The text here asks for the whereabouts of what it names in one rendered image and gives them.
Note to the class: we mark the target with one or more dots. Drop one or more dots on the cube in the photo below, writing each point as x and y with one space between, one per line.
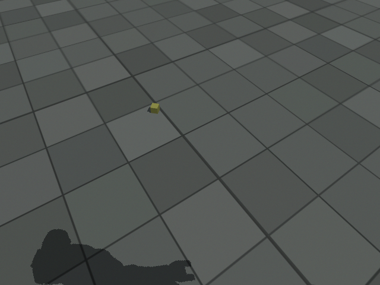
155 107

